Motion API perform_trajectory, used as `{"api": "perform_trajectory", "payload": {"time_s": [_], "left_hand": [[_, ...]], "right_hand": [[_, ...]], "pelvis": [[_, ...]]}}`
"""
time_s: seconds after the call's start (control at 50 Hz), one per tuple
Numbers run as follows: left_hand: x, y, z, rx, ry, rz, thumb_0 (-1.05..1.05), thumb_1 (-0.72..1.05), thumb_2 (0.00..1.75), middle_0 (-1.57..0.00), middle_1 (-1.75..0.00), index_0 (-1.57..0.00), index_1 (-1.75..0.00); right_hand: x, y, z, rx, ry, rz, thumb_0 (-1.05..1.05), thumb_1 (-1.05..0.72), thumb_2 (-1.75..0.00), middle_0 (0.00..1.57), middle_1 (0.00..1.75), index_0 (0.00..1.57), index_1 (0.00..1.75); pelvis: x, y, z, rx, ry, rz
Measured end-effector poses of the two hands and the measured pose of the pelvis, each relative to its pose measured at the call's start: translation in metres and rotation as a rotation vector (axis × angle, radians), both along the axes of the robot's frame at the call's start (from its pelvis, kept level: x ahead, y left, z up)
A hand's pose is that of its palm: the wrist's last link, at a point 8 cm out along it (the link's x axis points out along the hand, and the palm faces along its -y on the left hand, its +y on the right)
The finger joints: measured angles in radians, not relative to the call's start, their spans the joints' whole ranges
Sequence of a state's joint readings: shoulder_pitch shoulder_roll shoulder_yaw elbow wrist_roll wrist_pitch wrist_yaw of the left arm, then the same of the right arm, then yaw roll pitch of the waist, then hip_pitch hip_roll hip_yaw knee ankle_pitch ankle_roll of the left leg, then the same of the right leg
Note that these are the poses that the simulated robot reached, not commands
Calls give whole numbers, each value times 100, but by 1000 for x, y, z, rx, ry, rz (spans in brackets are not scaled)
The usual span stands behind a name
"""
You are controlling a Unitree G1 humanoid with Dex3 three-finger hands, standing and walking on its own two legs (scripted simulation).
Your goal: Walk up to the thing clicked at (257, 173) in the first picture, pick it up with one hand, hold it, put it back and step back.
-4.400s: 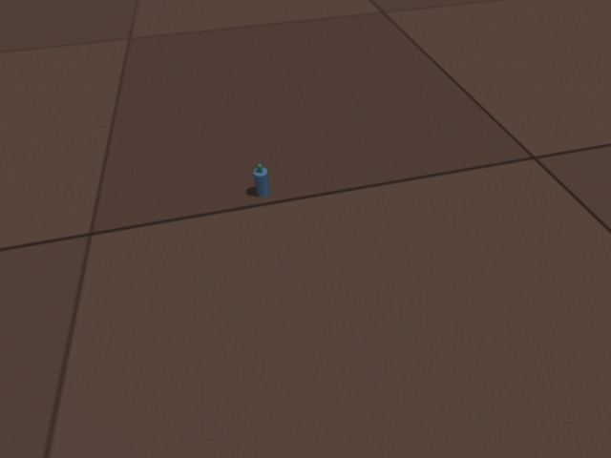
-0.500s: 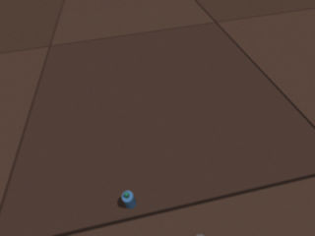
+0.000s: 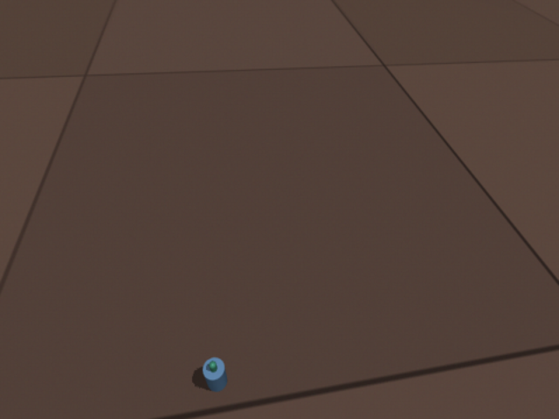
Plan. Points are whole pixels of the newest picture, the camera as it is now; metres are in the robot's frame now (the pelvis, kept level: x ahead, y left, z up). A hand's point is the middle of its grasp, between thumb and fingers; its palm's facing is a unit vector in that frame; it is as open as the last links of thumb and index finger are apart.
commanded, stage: walk up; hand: left
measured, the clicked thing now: (214, 372) +0.39 +0.20 -0.67
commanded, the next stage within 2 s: stand in 1.40 s
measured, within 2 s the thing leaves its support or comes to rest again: neither
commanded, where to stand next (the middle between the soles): +0.05 -0.01 m, yaw +0 degrees
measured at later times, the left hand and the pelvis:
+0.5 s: hand out of the picture +0.09 +0.25 -0.13, palm faces +0.02 -0.94 -0.35, open 7.4 cm; pelvis +0.03 -0.01 +0.02, yaw +1 degrees
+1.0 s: hand out of the picture +0.13 +0.23 -0.14, palm faces -0.02 -0.95 -0.32, open 7.4 cm; pelvis +0.04 -0.01 +0.02, yaw +0 degrees
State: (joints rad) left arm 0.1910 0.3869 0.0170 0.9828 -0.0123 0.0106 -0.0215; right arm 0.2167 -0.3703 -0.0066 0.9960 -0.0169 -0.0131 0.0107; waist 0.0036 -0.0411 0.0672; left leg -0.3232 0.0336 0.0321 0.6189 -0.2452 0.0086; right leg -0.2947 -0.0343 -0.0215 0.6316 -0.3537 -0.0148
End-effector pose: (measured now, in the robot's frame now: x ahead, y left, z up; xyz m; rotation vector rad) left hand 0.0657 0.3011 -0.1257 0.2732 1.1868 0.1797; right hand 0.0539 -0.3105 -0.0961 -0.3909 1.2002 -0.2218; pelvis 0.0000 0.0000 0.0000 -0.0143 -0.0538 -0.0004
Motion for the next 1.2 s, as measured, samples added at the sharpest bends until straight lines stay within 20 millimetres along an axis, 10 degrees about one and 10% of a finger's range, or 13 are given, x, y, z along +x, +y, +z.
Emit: {"api": "perform_trajectory", "payload": {"time_s": [0.4, 0.72, 1.2], "left_hand": [[-4, -7, 27, 53, 98, 68, 0, 90, 90, -20, -30, -20, -30], [53, -26, 28, 17, 23, 8, 0, 90, 90, -20, -30, -20, -30], [55, -17, 27, 23, 54, 18, 0, 90, 90, -20, -30, -20, -30]], "right_hand": [[92, 13, -5, 106, -79, 48, 1, -91, -90, 20, 30, 20, 30], [57, -6, -1, 69, 19, -34, 1, -91, -90, 20, 30, 20, 30], [56, 4, -4, 80, 32, -43, 1, -91, -90, 20, 30, 20, 30]], "pelvis": [[27, -11, 17, 5, 6, 12], [35, -16, 22, 11, 9, 4], [43, -11, 23, 12, 16, -2]]}}
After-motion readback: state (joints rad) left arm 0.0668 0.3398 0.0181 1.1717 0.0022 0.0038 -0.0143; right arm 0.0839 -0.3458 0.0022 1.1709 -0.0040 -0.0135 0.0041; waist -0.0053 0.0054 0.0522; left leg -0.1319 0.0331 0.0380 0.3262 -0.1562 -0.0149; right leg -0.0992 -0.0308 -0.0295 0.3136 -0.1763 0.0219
